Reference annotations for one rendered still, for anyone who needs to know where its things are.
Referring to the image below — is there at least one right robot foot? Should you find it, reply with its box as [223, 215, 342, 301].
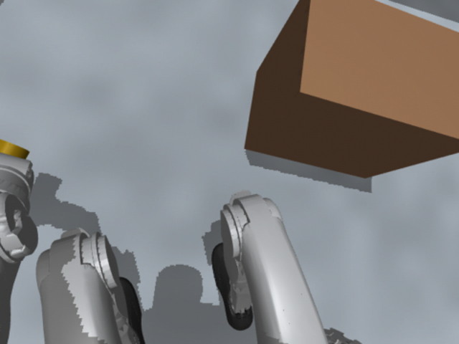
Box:
[212, 242, 253, 330]

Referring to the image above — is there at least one right robot hand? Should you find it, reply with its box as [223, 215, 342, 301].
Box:
[324, 328, 361, 344]

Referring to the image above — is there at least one left robot arm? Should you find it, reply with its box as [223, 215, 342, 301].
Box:
[0, 153, 38, 344]

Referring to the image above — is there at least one left robot foot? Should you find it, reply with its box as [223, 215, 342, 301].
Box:
[119, 277, 145, 344]

